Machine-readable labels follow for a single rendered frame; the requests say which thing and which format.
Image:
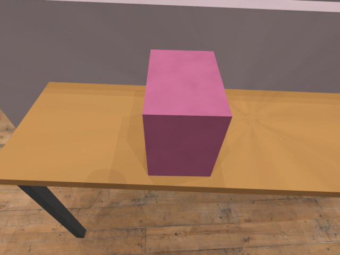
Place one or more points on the table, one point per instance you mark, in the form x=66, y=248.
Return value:
x=85, y=135

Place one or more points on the carton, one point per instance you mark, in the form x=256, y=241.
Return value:
x=186, y=113

